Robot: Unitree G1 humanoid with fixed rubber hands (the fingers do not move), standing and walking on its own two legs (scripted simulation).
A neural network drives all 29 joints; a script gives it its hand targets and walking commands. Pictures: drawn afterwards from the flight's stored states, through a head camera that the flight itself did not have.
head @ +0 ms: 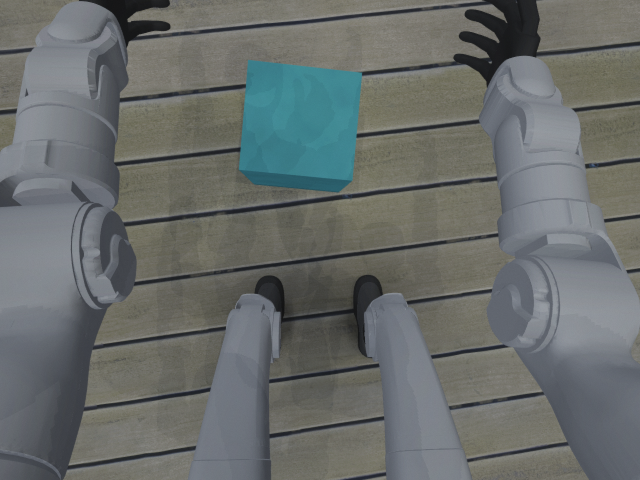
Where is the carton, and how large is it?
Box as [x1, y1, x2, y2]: [239, 60, 361, 191]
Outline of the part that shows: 248,60 239,169 254,184 339,191 352,180 361,73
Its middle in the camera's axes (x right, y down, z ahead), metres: -0.04 -0.21 +0.83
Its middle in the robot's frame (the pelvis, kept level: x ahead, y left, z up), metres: +0.55 +0.03 -0.53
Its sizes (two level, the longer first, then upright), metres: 0.210 0.200 0.250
